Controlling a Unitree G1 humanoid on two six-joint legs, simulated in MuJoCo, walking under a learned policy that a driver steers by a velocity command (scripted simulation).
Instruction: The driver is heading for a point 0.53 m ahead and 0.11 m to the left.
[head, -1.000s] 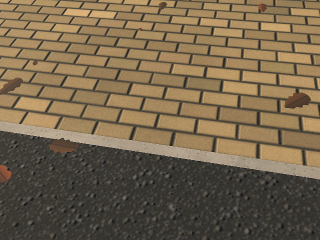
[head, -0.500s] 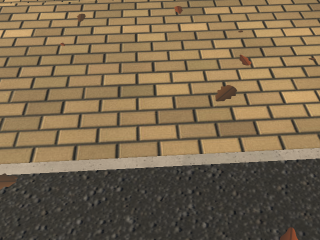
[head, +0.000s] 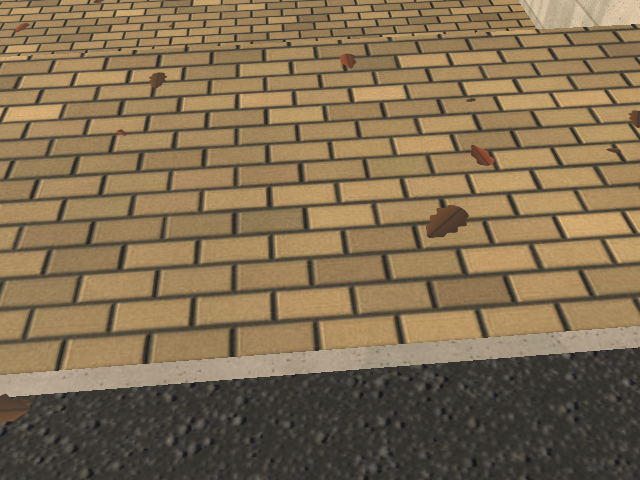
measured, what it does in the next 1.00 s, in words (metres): walks ahead: right foot, then left foot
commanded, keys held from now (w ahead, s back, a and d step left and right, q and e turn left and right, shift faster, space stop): w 0.40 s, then w+q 0.36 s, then no key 0.24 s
